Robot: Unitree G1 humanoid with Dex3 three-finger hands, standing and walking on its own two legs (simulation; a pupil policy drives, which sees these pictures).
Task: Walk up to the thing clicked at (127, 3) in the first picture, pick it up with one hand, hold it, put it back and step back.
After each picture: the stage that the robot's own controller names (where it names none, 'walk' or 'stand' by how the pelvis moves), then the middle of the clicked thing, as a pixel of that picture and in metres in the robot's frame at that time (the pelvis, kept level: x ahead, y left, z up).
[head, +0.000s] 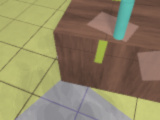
stand; (122, 20) +0.81 -0.24 -0.05
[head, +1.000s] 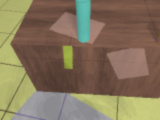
walk; (83, 21) +0.73 +0.03 -0.02
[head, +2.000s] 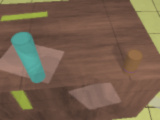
rise first; (31, 60) +0.45 +0.23 -0.02
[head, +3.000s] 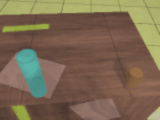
stand; (33, 76) +0.41 +0.21 -0.05
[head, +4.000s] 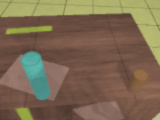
stand; (37, 78) +0.40 +0.20 -0.05
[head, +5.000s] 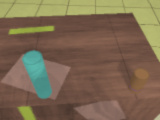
stand; (39, 77) +0.41 +0.20 -0.05
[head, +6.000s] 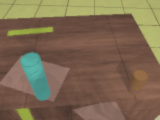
stand; (37, 79) +0.40 +0.20 -0.05
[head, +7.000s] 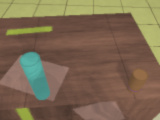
rise first; (37, 78) +0.40 +0.20 -0.05
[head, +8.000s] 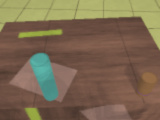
rise first; (46, 79) +0.40 +0.19 -0.05
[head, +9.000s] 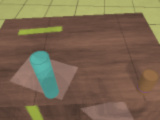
go down; (46, 77) +0.41 +0.19 -0.05
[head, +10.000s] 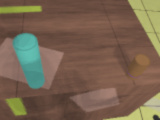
go down; (31, 65) +0.42 +0.18 -0.01
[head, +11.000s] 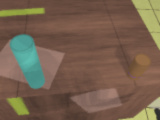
go down; (30, 65) +0.42 +0.18 +0.00
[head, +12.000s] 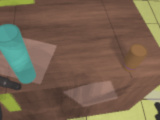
close in; (18, 58) +0.43 +0.20 +0.03
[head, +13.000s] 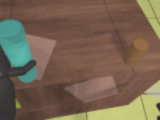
lift; (20, 56) +0.42 +0.18 +0.04
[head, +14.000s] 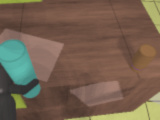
lift; (23, 74) +0.36 +0.19 +0.03
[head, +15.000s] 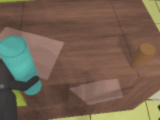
lift; (24, 70) +0.37 +0.19 +0.03
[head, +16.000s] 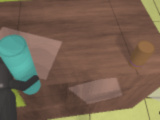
lift; (23, 70) +0.37 +0.18 +0.04
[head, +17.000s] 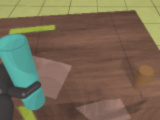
hold; (25, 77) +0.30 +0.18 +0.13
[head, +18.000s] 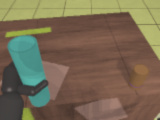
hold; (33, 76) +0.32 +0.16 +0.11
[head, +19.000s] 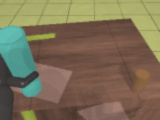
crouch; (22, 67) +0.33 +0.19 +0.15
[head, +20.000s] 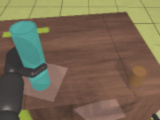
lower; (33, 60) +0.39 +0.16 +0.11
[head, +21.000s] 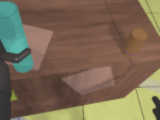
lower; (15, 43) +0.46 +0.18 +0.06
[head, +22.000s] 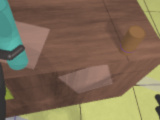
lower; (8, 39) +0.47 +0.19 +0.06
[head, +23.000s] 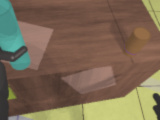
lower; (11, 40) +0.46 +0.19 +0.06
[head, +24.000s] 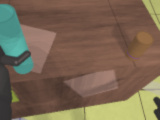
lower; (14, 45) +0.44 +0.19 +0.06
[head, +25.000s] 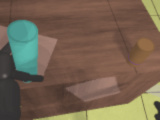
open; (25, 57) +0.41 +0.16 +0.05
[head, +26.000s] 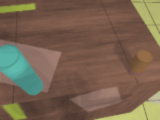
sink last; (23, 74) +0.37 +0.19 +0.02
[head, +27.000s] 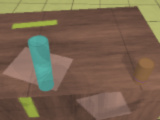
stand; (42, 66) +0.44 +0.19 +0.01
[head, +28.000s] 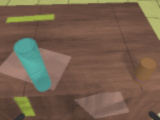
stand; (35, 68) +0.41 +0.20 +0.01
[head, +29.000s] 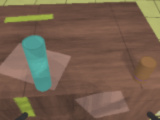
stand; (39, 66) +0.41 +0.18 +0.02
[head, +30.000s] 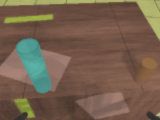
stand; (36, 69) +0.40 +0.19 +0.02
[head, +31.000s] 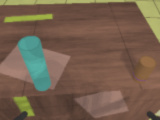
stand; (37, 67) +0.41 +0.19 +0.02
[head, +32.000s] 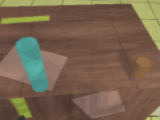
stand; (34, 68) +0.42 +0.19 +0.01
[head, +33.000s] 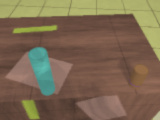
stand; (43, 73) +0.43 +0.19 -0.05
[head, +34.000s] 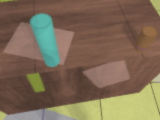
walk; (47, 44) +0.49 +0.14 -0.02
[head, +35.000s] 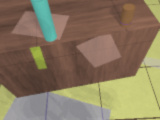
walk; (45, 19) +0.69 +0.21 -0.03
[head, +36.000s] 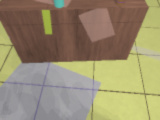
stand; out of the picture +1.04 +0.19 -0.02
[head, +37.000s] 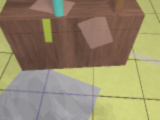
stand; out of the picture +1.03 +0.19 -0.04
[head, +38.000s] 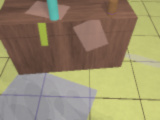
stand; (52, 2) +1.04 +0.20 -0.05
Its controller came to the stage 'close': yes
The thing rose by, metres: 0.19
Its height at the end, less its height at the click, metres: +0.00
